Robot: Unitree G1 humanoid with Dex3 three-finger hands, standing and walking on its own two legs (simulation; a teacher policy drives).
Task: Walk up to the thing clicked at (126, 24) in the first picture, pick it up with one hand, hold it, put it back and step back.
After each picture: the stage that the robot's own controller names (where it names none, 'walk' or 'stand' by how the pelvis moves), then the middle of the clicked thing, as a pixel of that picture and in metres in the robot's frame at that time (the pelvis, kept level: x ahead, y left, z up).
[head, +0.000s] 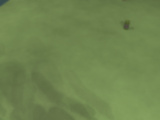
stand; (126, 25) +1.76 -0.57 -0.72
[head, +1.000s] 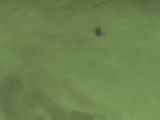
walk; (98, 31) +1.69 -0.06 -0.69
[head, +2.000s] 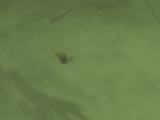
walk; (63, 58) +1.12 +0.30 -0.71
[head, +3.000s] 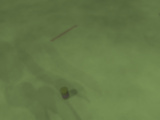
walk; (65, 93) +0.70 +0.25 -0.71
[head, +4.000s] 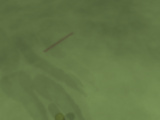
stand; (60, 119) +0.44 +0.22 -0.70
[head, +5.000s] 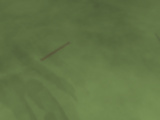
stand; out of the picture +0.42 +0.20 -0.72
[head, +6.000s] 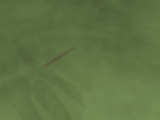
walk; out of the picture +0.36 +0.20 -0.71
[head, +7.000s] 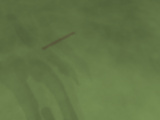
stand; out of the picture +0.36 +0.16 -0.70
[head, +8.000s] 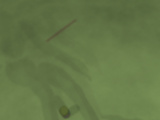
stand; (65, 112) +0.40 +0.22 -0.69
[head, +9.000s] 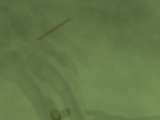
stand; (56, 116) +0.36 +0.19 -0.69
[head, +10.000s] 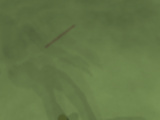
stand; out of the picture +0.35 +0.24 -0.68
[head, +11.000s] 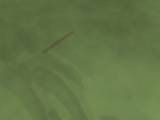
stand; out of the picture +0.34 +0.20 -0.70
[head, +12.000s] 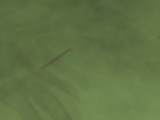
stand; out of the picture +0.35 +0.22 -0.71
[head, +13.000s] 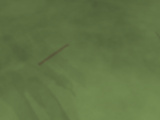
stand; out of the picture +0.33 +0.21 -0.73
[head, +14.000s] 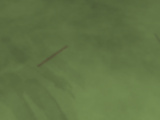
stand; out of the picture +0.32 +0.21 -0.73
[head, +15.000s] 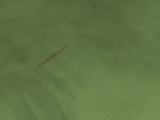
stand; out of the picture +0.32 +0.21 -0.73
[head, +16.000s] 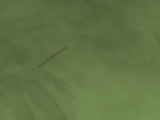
go down; out of the picture +0.32 +0.21 -0.72
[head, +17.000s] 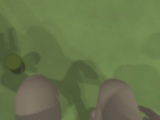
go down; (15, 64) +0.39 +0.29 -0.30
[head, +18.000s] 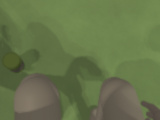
approach; (14, 63) +0.38 +0.30 -0.29
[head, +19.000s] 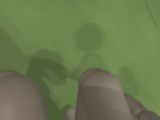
close in; out of the picture +0.34 +0.33 -0.21
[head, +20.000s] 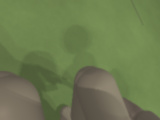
close; out of the picture +0.35 +0.34 -0.21
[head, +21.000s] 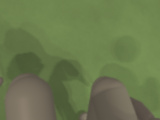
lift; out of the picture +0.30 +0.31 -0.13
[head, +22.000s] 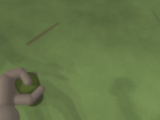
lift; (30, 90) +0.32 +0.19 +0.01
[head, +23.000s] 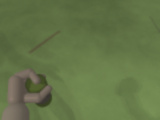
hold; (39, 91) +0.33 +0.17 -0.01
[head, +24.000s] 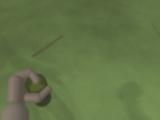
hold; (39, 91) +0.33 +0.18 +0.00
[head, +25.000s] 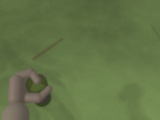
crouch; (39, 91) +0.33 +0.17 +0.00
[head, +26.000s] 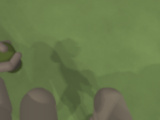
crouch; (8, 58) +0.42 +0.26 -0.11
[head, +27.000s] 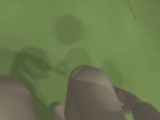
lower; out of the picture +0.36 +0.35 -0.22
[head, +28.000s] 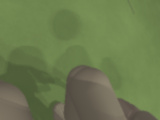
lower; out of the picture +0.38 +0.35 -0.22
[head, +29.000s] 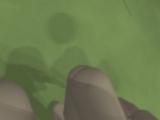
lower; out of the picture +0.37 +0.35 -0.22
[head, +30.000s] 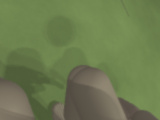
lower; out of the picture +0.37 +0.35 -0.21
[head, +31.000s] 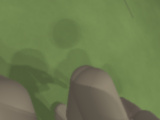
loosen; out of the picture +0.36 +0.35 -0.21
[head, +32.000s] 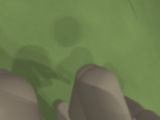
withdraw; out of the picture +0.35 +0.33 -0.22
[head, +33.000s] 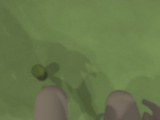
walk; (40, 73) +0.42 +0.26 -0.40
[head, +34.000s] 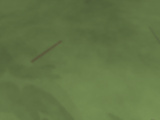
stand; out of the picture +0.35 +0.20 -0.66
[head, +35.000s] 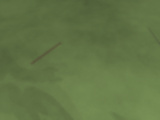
stand; out of the picture +0.36 +0.22 -0.67
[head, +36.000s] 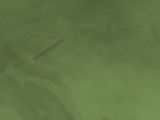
stand; out of the picture +0.37 +0.21 -0.68
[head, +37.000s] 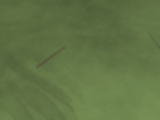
stand; out of the picture +0.38 +0.21 -0.72
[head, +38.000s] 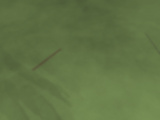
stand; out of the picture +0.34 +0.21 -0.73
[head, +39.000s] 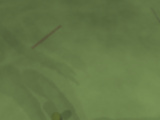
walk; (57, 118) +0.38 +0.23 -0.71
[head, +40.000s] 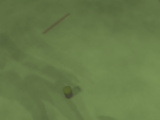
walk; (68, 92) +0.58 +0.18 -0.71
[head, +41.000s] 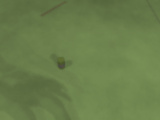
walk; (61, 63) +0.89 +0.18 -0.70
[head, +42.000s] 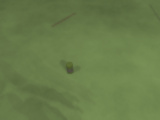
stand; (69, 68) +0.96 +0.18 -0.71
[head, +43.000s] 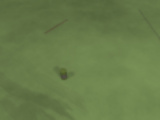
stand; (63, 74) +0.95 +0.21 -0.73
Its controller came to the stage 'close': yes
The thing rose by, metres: 0.70
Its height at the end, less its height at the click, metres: +0.00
